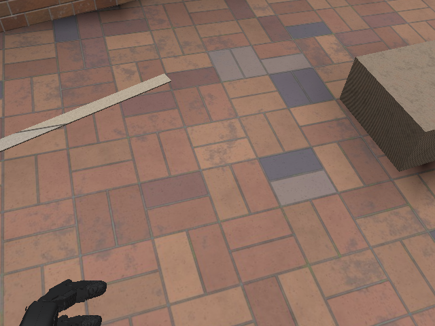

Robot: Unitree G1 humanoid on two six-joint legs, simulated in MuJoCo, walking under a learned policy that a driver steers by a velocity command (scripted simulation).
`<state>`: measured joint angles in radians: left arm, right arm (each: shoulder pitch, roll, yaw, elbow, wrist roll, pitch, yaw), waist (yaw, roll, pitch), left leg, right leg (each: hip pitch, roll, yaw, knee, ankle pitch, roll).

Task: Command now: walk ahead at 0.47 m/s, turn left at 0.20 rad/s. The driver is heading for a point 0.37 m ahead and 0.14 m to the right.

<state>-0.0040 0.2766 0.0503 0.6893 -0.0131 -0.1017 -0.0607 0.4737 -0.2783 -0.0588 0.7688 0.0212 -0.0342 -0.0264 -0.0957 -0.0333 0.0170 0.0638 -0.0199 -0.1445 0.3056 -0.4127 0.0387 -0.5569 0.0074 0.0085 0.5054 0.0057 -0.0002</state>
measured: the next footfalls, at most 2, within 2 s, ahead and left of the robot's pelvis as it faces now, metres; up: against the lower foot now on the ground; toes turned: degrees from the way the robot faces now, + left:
right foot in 0.04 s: +0.20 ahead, -0.12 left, +0.00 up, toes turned +1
left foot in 0.48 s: +0.46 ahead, +0.08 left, +0.00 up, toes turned -10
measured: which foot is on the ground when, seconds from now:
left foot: down 0.00-0.06, up 0.08-0.46, down 0.48-1.00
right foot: up 0.00-0.02, down 0.04-0.50, up 0.52-0.76, down 0.78-1.00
